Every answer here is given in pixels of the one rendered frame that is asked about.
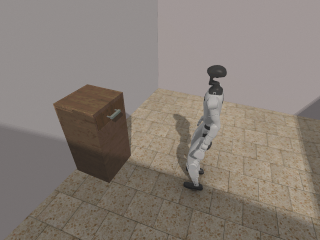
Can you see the robot left forearm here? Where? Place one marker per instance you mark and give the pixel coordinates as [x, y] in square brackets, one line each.
[211, 134]

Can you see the right robot hand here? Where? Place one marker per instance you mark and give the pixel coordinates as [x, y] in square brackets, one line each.
[201, 119]

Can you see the handle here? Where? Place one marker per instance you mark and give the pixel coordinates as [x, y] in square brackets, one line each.
[114, 114]

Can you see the cabinet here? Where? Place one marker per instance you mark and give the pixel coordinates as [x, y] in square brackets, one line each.
[102, 153]

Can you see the drawer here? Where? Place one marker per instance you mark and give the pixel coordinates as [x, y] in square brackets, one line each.
[102, 119]

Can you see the humanoid robot torso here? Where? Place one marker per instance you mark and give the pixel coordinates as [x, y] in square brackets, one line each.
[206, 113]

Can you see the left robot hand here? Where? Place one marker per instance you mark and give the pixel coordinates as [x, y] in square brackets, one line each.
[199, 154]

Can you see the robot left upper arm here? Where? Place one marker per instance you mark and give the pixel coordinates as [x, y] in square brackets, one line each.
[213, 107]

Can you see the robot left shin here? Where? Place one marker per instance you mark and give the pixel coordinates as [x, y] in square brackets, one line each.
[193, 173]

